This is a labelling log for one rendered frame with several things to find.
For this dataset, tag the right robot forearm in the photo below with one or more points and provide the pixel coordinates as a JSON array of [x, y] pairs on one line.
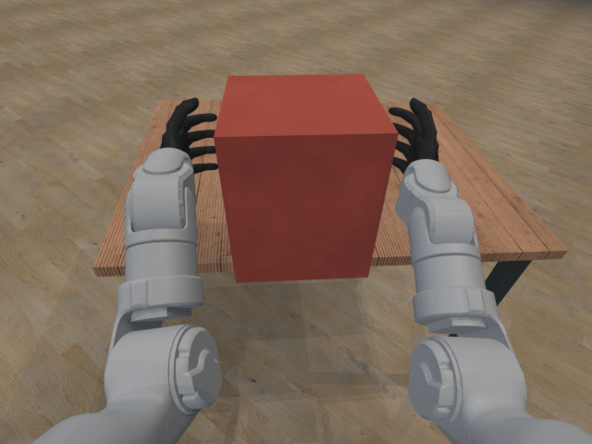
[[451, 295]]

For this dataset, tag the left robot forearm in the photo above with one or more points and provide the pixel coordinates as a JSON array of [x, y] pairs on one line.
[[160, 241]]

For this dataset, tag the right robot upper arm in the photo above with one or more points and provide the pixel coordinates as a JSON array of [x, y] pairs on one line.
[[473, 390]]

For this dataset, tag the robot right hand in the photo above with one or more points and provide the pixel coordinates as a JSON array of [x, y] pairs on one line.
[[422, 138]]

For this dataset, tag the carton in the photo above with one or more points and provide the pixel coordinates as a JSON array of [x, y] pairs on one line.
[[304, 164]]

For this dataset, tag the left robot upper arm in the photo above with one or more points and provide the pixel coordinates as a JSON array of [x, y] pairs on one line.
[[156, 381]]

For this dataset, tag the table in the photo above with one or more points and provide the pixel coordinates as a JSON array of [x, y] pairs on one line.
[[508, 231]]

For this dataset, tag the robot left hand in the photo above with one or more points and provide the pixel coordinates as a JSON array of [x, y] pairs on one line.
[[177, 135]]

